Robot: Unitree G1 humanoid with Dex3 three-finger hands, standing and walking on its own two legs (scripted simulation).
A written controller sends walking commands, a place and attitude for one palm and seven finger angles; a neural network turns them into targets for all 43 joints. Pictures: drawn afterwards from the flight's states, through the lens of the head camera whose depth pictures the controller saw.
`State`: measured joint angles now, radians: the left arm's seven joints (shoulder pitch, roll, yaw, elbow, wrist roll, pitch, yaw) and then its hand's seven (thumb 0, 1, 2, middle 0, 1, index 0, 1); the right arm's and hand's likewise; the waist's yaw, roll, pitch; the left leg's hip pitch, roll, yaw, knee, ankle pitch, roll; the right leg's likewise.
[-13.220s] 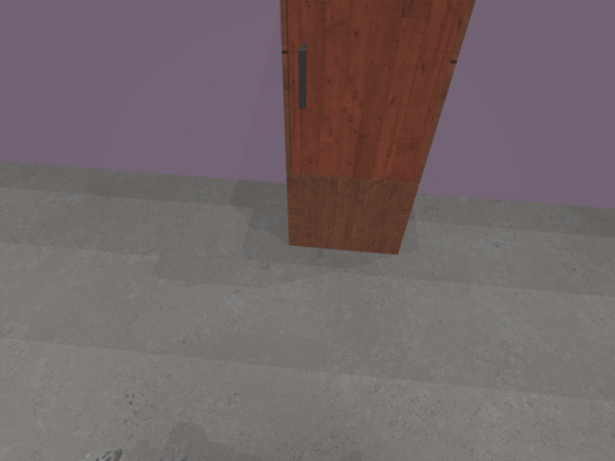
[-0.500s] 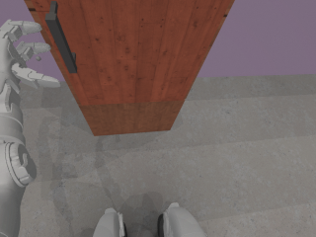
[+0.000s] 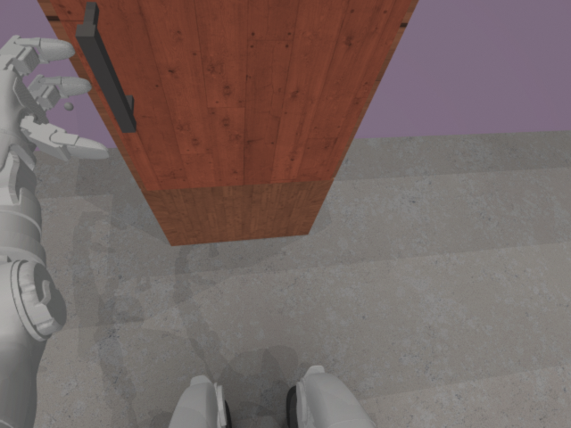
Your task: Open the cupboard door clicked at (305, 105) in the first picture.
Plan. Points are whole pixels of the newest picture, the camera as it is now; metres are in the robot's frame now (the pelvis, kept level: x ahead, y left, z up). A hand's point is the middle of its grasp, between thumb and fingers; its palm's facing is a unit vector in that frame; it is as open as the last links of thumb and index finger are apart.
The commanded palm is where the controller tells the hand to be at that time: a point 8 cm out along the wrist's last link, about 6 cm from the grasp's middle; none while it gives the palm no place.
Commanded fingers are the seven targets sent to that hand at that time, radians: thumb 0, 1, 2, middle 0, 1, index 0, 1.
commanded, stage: slide the fingers in behind the handle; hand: left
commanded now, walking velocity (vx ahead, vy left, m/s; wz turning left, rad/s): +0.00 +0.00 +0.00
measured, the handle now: (112, 75) +0.57 +0.18 +0.08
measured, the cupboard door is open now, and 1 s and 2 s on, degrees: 0 0 1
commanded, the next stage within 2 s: close the thumb around the handle in 1.52 s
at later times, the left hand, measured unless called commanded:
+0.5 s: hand (98, 107) +0.52 +0.20 +0.08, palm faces +0.02 -1.00 -0.01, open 14.0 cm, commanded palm +0.49 +0.24 +0.08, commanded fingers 0.00 -0.50 0.30 -0.30 -1.20 -0.30 -1.20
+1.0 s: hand (129, 106) +0.52 +0.16 +0.08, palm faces +0.01 -1.00 -0.01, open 14.0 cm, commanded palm +0.50 +0.21 +0.08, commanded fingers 0.00 -0.50 0.30 -0.30 -1.20 -0.30 -1.20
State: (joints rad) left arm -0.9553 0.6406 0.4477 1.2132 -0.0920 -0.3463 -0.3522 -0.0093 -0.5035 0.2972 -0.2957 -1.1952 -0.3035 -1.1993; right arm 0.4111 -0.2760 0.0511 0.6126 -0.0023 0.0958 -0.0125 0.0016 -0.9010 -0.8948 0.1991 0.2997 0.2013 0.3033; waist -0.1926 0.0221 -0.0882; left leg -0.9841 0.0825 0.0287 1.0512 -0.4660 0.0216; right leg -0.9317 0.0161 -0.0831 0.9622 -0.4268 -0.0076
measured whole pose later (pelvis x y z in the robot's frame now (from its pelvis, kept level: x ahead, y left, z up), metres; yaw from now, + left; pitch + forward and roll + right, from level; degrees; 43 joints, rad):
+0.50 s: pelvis +0.00 +0.00 +0.00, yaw +0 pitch +22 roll -3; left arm -0.96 0.56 0.41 1.21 -0.08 -0.37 -0.27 -0.01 -0.50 0.30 -0.30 -1.20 -0.30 -1.20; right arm 0.40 -0.27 0.05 0.61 -0.01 0.07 0.00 0.00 -0.90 -0.89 0.20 0.30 0.20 0.30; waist -0.19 0.02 -0.09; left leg -0.98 0.08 0.03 1.05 -0.46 0.02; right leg -0.93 0.01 -0.08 0.98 -0.43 -0.01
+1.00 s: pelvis +0.00 -0.01 +0.00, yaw +1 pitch +22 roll -3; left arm -0.98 0.48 0.37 1.21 -0.06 -0.38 -0.17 -0.01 -0.50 0.30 -0.30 -1.20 -0.30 -1.20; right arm 0.40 -0.26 0.03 0.63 -0.02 0.06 0.02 0.00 -0.90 -0.89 0.20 0.30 0.20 0.30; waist -0.20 0.03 -0.10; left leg -0.98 0.07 0.03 1.06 -0.46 0.02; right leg -0.94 0.01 -0.08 0.99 -0.44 -0.01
